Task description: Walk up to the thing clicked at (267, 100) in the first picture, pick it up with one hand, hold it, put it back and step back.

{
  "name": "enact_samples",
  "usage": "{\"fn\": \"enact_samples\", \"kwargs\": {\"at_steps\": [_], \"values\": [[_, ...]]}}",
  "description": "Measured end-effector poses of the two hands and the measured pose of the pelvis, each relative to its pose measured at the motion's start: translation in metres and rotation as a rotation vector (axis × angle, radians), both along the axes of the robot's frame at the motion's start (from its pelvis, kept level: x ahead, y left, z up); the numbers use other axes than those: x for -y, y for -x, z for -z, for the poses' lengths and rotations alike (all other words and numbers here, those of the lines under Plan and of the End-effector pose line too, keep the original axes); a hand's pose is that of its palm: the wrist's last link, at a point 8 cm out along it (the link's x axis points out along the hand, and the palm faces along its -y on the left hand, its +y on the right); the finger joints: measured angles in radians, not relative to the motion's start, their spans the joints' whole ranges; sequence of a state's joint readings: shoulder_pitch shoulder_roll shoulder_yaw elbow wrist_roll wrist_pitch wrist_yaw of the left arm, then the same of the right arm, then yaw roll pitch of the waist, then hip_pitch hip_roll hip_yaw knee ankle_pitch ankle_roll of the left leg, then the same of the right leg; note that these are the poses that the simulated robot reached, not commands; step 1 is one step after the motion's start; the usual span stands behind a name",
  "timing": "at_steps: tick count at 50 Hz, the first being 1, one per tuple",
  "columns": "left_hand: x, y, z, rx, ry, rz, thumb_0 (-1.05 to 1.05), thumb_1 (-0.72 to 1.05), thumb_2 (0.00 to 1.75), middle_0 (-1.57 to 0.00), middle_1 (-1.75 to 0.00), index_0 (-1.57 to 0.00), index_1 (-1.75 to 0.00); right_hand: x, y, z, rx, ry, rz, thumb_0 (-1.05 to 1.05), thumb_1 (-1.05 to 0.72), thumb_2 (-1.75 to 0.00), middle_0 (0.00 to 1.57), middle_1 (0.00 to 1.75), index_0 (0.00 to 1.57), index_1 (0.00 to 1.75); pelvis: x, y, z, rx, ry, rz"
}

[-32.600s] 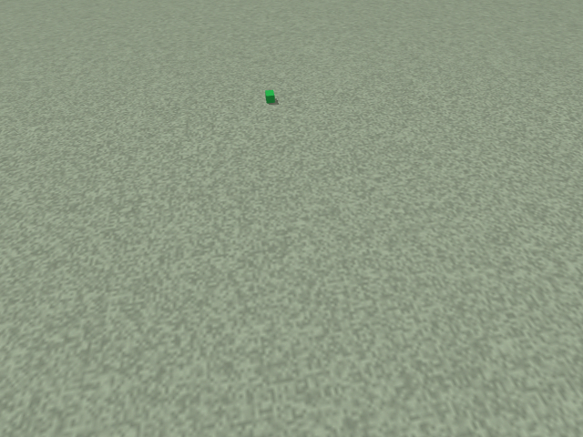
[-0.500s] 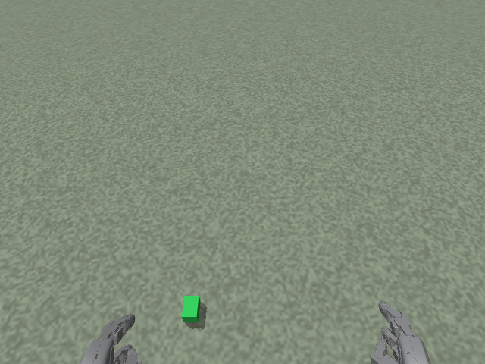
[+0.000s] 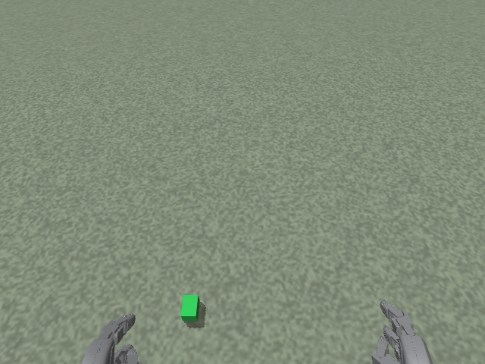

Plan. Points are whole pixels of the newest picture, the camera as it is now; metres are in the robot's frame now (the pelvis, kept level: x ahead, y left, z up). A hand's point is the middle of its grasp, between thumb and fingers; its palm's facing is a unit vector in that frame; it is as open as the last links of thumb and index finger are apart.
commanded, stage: stand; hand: left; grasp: from above
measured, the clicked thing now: (190, 307) +0.48 +0.22 -0.69
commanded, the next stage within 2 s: none
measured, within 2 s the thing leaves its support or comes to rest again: neither
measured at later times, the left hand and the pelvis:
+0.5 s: hand out of the picture +0.07 +0.24 -0.11, palm faces +0.02 -0.95 -0.31, open 7.4 cm; pelvis +0.00 +0.01 +0.05, yaw -1 degrees
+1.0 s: hand out of the picture +0.03 +0.24 -0.10, palm faces +0.01 -0.94 -0.34, open 7.4 cm; pelvis -0.02 +0.01 +0.07, yaw -1 degrees
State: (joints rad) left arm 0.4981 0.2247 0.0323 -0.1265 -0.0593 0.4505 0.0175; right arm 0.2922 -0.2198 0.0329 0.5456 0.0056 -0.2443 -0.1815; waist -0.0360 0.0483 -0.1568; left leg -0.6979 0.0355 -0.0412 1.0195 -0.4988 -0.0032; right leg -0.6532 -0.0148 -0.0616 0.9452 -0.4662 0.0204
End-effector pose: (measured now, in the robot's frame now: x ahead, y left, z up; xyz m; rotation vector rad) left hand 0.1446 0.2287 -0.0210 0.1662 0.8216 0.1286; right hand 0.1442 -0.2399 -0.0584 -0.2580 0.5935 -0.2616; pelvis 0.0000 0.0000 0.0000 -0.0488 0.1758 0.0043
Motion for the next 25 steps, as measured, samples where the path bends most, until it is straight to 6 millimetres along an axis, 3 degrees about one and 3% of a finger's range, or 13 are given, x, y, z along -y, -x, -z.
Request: {"fn": "enact_samples", "kwargs": {"at_steps": [4,9,17,25], "values": [[-0.001,-0.002,0.002,0.015,-0.024,0.015,0.01,0.90,0.89,-0.20,-0.30,-0.20,-0.29,0.000,0.000,0.002,-0.025,0.014,-0.023,0.02,-0.91,-0.90,0.21,0.30,0.20,0.30,0.000,0.001,-0.001,0.021,-0.004,0.001],[-0.021,0.000,0.029,-0.018,-0.118,0.042,0.01,0.90,0.89,-0.20,-0.30,-0.21,-0.30,0.011,0.013,0.020,-0.306,0.028,-0.142,0.01,-0.90,-0.90,0.21,0.30,0.21,0.30,0.001,0.009,-0.013,0.109,-0.040,0.011],[-0.052,0.045,0.050,-0.216,-0.133,-0.025,0.01,0.90,0.89,-0.20,-0.30,-0.20,-0.30,0.030,0.051,0.014,-0.474,-0.005,-0.040,0.01,-0.91,-0.90,0.21,0.30,0.21,0.30,-0.006,0.006,-0.033,0.168,-0.047,0.015],[-0.060,0.087,0.054,-0.370,-0.105,-0.070,0.01,0.90,0.89,-0.20,-0.30,-0.20,-0.30,0.023,0.083,0.009,-0.580,-0.027,0.023,0.01,-0.91,-0.90,0.20,0.30,0.20,0.30,-0.015,0.003,-0.050,0.215,-0.041,0.021]]}}
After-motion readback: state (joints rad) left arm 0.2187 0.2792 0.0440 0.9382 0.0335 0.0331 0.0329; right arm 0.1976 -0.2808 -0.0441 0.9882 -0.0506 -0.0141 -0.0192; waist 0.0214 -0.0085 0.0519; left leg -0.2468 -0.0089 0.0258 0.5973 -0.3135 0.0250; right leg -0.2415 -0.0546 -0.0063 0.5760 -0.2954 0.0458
